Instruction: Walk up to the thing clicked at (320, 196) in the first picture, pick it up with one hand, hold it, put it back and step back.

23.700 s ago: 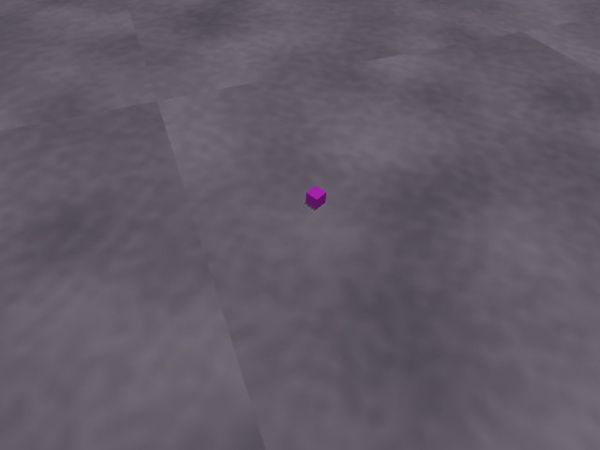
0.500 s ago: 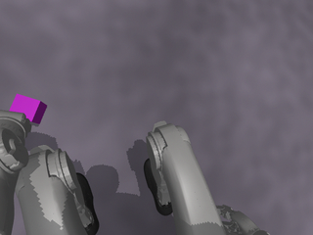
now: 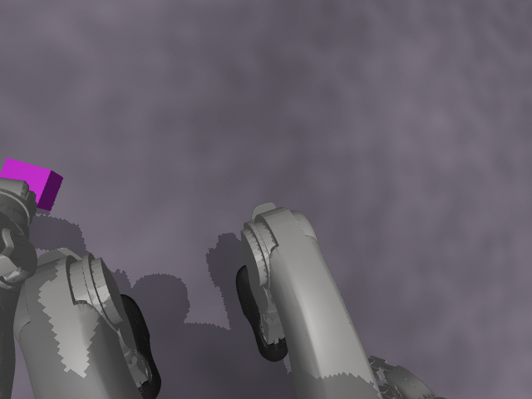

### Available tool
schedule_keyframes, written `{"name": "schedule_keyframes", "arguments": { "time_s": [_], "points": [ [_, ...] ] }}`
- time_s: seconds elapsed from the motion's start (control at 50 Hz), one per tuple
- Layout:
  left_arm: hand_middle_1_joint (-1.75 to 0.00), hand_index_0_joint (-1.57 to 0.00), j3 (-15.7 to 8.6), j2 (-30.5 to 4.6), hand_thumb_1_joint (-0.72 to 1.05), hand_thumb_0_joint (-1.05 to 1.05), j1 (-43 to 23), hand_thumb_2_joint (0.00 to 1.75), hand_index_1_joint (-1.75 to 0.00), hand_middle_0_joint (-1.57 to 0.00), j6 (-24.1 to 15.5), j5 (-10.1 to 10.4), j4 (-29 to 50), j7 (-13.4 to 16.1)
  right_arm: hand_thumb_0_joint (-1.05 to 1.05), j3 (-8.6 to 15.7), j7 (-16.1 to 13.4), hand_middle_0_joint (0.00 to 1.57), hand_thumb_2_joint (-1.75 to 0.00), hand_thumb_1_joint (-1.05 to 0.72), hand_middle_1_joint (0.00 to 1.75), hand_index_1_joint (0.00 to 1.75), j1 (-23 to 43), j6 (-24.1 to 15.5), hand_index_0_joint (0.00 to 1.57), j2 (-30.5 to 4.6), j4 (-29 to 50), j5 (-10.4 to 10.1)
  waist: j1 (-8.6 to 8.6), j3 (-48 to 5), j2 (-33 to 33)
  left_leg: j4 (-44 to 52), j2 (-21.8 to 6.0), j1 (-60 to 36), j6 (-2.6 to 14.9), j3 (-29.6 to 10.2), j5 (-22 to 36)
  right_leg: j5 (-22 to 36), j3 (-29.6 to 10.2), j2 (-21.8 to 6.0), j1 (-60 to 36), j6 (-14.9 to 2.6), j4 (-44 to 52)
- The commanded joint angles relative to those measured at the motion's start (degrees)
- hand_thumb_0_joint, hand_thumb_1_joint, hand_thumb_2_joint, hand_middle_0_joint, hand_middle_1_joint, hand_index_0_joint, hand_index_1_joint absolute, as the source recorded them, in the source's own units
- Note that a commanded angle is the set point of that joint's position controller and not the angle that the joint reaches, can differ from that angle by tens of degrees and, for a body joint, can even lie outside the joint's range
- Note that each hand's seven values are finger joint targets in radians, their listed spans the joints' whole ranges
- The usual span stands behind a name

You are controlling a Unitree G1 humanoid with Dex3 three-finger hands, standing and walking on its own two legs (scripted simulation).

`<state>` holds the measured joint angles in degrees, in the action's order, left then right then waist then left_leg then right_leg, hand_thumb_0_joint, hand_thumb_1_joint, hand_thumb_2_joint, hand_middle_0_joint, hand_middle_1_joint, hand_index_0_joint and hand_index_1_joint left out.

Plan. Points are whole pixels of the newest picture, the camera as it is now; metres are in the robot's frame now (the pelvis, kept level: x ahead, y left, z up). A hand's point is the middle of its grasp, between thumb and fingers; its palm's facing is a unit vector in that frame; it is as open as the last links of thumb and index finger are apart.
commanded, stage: rise first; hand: left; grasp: from above
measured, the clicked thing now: (30, 185) +0.44 +0.29 -0.30
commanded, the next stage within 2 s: none
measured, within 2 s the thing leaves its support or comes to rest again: neither
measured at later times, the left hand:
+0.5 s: hand out of the picture +0.40 +0.33 -0.19, palm faces -0.07 -0.43 -0.90, open 14.0 cm
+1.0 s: hand out of the picture +0.40 +0.32 -0.19, palm faces -0.05 -0.44 -0.90, open 14.2 cm
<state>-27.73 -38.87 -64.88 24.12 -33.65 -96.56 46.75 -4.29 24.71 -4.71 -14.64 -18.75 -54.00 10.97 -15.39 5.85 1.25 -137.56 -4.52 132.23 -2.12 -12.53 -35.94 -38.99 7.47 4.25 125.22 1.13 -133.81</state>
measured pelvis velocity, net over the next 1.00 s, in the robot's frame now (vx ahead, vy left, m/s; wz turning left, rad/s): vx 0.00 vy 0.00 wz -0.01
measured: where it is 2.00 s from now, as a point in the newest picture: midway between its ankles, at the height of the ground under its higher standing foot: (206, 346)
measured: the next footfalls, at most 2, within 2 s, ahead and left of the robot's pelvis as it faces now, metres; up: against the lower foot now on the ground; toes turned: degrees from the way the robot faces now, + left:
none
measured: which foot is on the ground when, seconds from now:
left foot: down 0.00-1.00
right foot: down 0.00-1.00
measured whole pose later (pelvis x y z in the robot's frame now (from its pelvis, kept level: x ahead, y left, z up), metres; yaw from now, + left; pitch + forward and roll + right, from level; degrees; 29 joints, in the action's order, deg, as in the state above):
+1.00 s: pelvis +0.00 +0.00 +0.00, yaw -1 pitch +29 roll -9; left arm -26.4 -41.3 -65.3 24.9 -32.2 -97.0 46.0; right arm -6.0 25.2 -4.9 -14.4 -19.2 -52.3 10.9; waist -15.6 6.2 1.5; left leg -137.6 -4.6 131.7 -1.8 -12.8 -36.4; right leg -39.1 7.7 4.5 124.5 1.5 -133.2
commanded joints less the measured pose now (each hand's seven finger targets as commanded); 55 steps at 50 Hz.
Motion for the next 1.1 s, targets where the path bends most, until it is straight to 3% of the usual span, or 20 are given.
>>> {"name": "schedule_keyframes", "arguments": {
  "time_s": [0.0, 0.02, 0.04, 0.1, 0.12, 0.14, 0.26, 0.3, 0.36, 0.38, 0.44, 0.52, 0.64, 0.8, 0.84, 0.86, 0.88, 0.98, 1.02, 1.08],
  "points": [
    [-1.0, -0.06, 1.94, -12.53, -0.54, 0.0, -15.8, 1.0, -1.02, -0.08, 0.7, -1.08, 5.66, 2.23, 0.0, 3.1, 0.28, 0.2, -0.9, -0.9, 0.3, 0.3, -13.33, 0.34, 0.2, -14.91, -1.36, -0.09, -1.68, -39.5, -17.75, 11.8, -0.03, -28.9, 2.42, 6.1, 5.14, 13.2, 4.84, 0.75, -19.08, -1.19, 15.69],
    [-1.01, -0.07, 0.89, -13.64, -0.53, 0.0, -14.61, 0.98, -1.02, -0.08, 0.6, -0.8, 4.88, 2.23, 0.0, 3.34, 0.26, 0.2, -0.9, -0.9, 0.3, 0.3, -11.87, 0.26, 0.2, -15.82, 0.27, -0.2, -1.43, -40.13, -17.58, 11.38, -0.01, -28.31, 2.56, 6.28, 6.06, 13.76, 4.43, 0.98, -19.72, -1.2, 15.97],
    [-1.02, -0.07, 2.97, -12.12, -0.53, 0.0, -16.63, 0.98, -1.03, -0.08, 0.64, -0.35, 6.35, 1.65, 0.0, 2.89, 0.34, 0.2, -0.9, -0.9, 0.3, 0.3, -12.91, 0.39, 0.2, -14.9, -0.85, 0.07, -2.08, -39.49, -16.82, 11.1, 0.14, -27.21, 2.65, 6.6, 5.99, 14.05, 4.33, 0.91, -20.22, -0.92, 16.02],
    [-1.02, -0.07, 1.57, -12.86, -0.52, 0.0, -13.37, 0.98, -1.02, -0.08, 0.82, 0.61, 5.01, 1.21, 0.0, 3.07, 0.41, 0.2, -0.9, -0.9, 0.3, 0.3, -13.59, 0.32, 0.2, -15.58, -0.38, -0.44, -1.33, -39.78, -15.59, 11.14, 0.13, -26.11, 2.81, 6.56, 6.68, 14.38, 4.16, 1.15, -22.13, -0.73, 16.4],
    [-1.02, -0.07, 2.91, -13.18, -0.52, 0.0, -14.52, 0.98, -1.02, -0.08, 1.02, 0.26, 5.46, 0.76, 0.0, 2.56, 0.43, 0.2, -0.9, -0.9, 0.3, 0.3, -13.14, 0.36, 0.2, -15.31, -0.79, -0.21, -1.79, -39.12, -15.08, 10.55, 0.29, -25.58, 3.1, 6.62, 6.29, 14.15, 4.16, 0.92, -21.43, -0.57, 16.36],
    [-1.02, -0.07, 1.33, -13.84, -0.52, 0.0, -12.43, 0.98, -1.03, -0.08, 0.89, 0.77, 4.57, 0.65, 0.0, 2.99, 0.4, 0.2, -0.9, -0.9, 0.3, 0.3, -13.28, 0.53, 0.2, -15.7, -0.46, -0.64, -0.81, -40.62, -14.19, 10.84, 0.29, -24.5, 3.06, 6.7, 6.62, 13.88, 3.56, 1.44, -23.83, -0.5, 16.83],
    [-1.03, -0.08, 3.16, -13.74, -0.52, 0.0, -16.75, 0.98, -1.04, -0.08, 0.62, -0.06, 6.58, -0.08, 0.0, 2.31, 0.15, 0.2, -0.9, -0.9, 0.3, 0.3, -13.15, 0.57, 0.2, -14.95, -0.31, -0.3, -2.01, -39.82, -15.04, 11.33, 0.2, -25.41, 2.9, 6.14, 4.97, 11.86, 3.84, 1.35, -21.22, -0.9, 16.44],
    [-1.02, -0.08, 1.85, -15.16, -0.52, 0.0, -15.55, 0.97, -1.03, -0.08, 0.6, -0.23, 7.45, 0.29, 0.0, 2.46, -0.06, 0.2, -0.9, -0.9, 0.3, 0.3, -13.47, 0.72, 0.2, -15.07, -0.1, -0.47, -0.9, -40.64, -15.44, 11.54, 0.13, -26.44, 2.88, 6.09, 5.28, 12.11, 3.71, 1.3, -21.38, -1.09, 16.45],
    [-1.02, -0.07, 3.66, -13.63, -0.52, 0.0, -16.33, 0.98, -1.03, -0.08, 0.87, -1.15, 6.6, 0.46, 0.0, 2.65, 0.05, 0.2, -0.9, -0.9, 0.3, 0.3, -12.73, 0.52, 0.2, -15.25, -0.78, -0.03, -2.05, -38.8, -17.05, 12.19, 0.02, -28.12, 2.73, 5.33, 3.72, 11.29, 4.68, 0.88, -18.49, -1.26, 15.59],
    [-1.01, -0.07, 2.3, -13.69, -0.53, 0.0, -14.56, 0.99, -1.02, -0.08, 0.78, -1.08, 5.85, 0.61, 0.0, 2.83, 0.04, 0.2, -0.9, -0.9, 0.3, 0.3, -13.2, 0.5, 0.2, -15.69, -0.2, -0.64, -1.28, -40.38, -17.97, 12.74, -0.21, -29.97, 2.41, 4.81, 3.72, 11.2, 4.65, 1.15, -18.02, -1.7, 15.63],
    [-1.0, -0.06, 4.48, -11.36, -0.54, 0.0, -16.13, 1.0, -1.02, -0.08, 0.55, -0.26, 5.51, 0.5, 0.0, 2.53, -0.05, 0.2, -0.9, -0.9, 0.3, 0.3, -12.74, 0.23, 0.2, -15.12, -0.15, -0.52, -2.17, -38.42, -17.77, 12.5, -0.09, -28.83, 2.4, 4.91, 2.89, 10.49, 4.58, 1.07, -17.01, -1.75, 15.67],
    [-1.0, -0.06, 4.59, -10.65, -0.55, 0.0, -16.95, 1.01, -1.02, -0.08, 0.43, 0.53, 6.02, 0.97, 0.0, 2.51, 0.09, 0.2, -0.9, -0.9, 0.3, 0.3, -13.66, 0.1, 0.2, -15.48, -0.02, -0.36, -2.55, -38.88, -17.91, 12.56, -0.29, -29.72, 2.18, 4.96, 5.23, 13.29, 4.81, 1.02, -18.16, -1.56, 15.65],
    [-0.99, -0.06, 2.09, -13.82, -0.55, 0.0, -14.09, 1.01, -1.01, -0.08, 0.61, 0.48, 5.13, 1.59, 0.0, 2.15, 0.04, 0.2, -0.9, -0.9, 0.3, 0.3, -12.8, 0.23, 0.2, -15.87, 0.4, -0.54, -1.09, -39.93, -17.36, 11.75, -0.04, -28.43, 2.53, 5.56, 5.11, 12.72, 4.08, 1.24, -20.26, -1.43, 16.42],
    [-0.99, -0.06, 0.82, -16.54, -0.56, 0.0, -14.58, 1.02, -1.02, -0.08, 0.72, -0.82, 5.59, 2.1, 0.0, 2.14, 0.34, 0.2, -0.9, -0.9, 0.3, 0.3, -12.69, 0.41, 0.2, -15.78, -0.04, 0.02, -1.02, -40.29, -17.48, 11.88, 0.11, -27.71, 2.78, 5.97, 5.43, 12.73, 4.09, 1.14, -22.21, -1.08, 16.7],
    [-0.98, -0.06, 3.03, -12.94, -0.56, 0.0, -15.58, 1.02, -1.01, -0.08, 1.08, -0.46, 4.65, 1.62, 0.0, 1.62, 0.69, 0.2, -0.9, -0.9, 0.3, 0.3, -13.24, 0.31, 0.2, -14.99, 0.24, 0.22, -2.39, -39.78, -18.14, 11.55, -0.2, -29.09, 2.52, 5.53, 5.76, 13.62, 4.6, 1.06, -19.97, -1.23, 16.01],
    [-1.0, -0.06, 3.77, -13.66, -0.55, 0.0, -17.44, 1.01, -1.02, -0.08, 0.93, -0.1, 4.98, 1.25, 0.0, 1.72, 0.7, 0.2, -0.9, -0.9, 0.3, 0.3, -12.37, 0.09, 0.2, -15.64, -0.28, 0.39, -2.87, -38.36, -17.7, 11.87, -0.09, -28.14, 2.52, 5.44, 4.42, 12.36, 4.75, 1.01, -19.55, -1.1, 16.01],
    [-0.99, -0.06, 1.84, -13.73, -0.55, 0.0, -14.41, 1.02, -1.01, -0.08, 0.84, 0.06, 4.45, 1.2, 0.0, 2.1, 0.62, 0.2, -0.9, -0.9, 0.3, 0.3, -13.41, 0.17, 0.2, -16.24, 0.54, -0.36, -1.91, -39.95, -17.63, 12.36, -0.3, -29.07, 2.41, 4.99, 5.33, 13.12, 4.71, 1.35, -20.08, -1.34, 16.25],
    [-0.99, -0.06, 3.78, -12.93, -0.55, 0.0, -15.55, 1.02, -1.01, -0.08, 0.94, 0.66, 4.42, 0.71, 0.0, 1.64, 0.66, 0.2, -0.9, -0.9, 0.3, 0.3, -13.3, -0.06, 0.2, -16.03, 0.39, -0.14, -2.79, -37.84, -16.34, 12.49, -0.12, -27.87, 2.61, 4.7, 4.3, 11.93, 4.77, 1.29, -19.59, -1.23, 16.38],
    [-0.99, -0.06, 3.11, -13.75, -0.55, 0.0, -14.3, 1.01, -1.01, -0.08, 0.82, 1.16, 4.21, 0.4, 0.0, 1.7, 0.41, 0.2, -0.9, -0.9, 0.3, 0.3, -12.91, -0.09, 0.2, -16.35, 0.8, -0.61, -1.96, -38.24, -16.34, 12.19, -0.06, -27.27, 2.61, 4.87, 4.1, 11.46, 4.34, 1.44, -19.62, -1.34, 16.46],
    [-0.98, -0.06, 3.72, -14.19, -0.56, 0.0, -15.65, 1.02, -1.01, -0.08, 0.52, 0.09, 5.11, 0.95, 0.0, 1.7, 0.45, 0.2, -0.9, -0.9, 0.3, 0.3, -13.13, -0.25, 0.2, -16.5, 0.45, -0.58, -2.2, -38.48, -18.34, 12.33, -0.28, -29.0, 2.41, 4.58, 4.08, 12.03, 4.83, 1.2, -18.6, -1.59, 15.66]
  ]
}}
